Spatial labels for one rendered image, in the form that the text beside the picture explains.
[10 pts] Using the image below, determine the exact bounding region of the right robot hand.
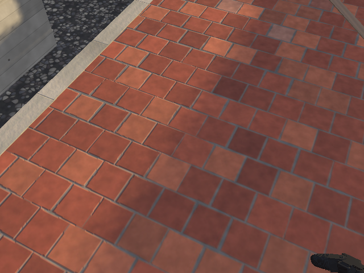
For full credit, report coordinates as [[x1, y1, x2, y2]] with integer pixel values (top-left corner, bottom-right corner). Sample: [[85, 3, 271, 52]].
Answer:
[[311, 253, 364, 273]]

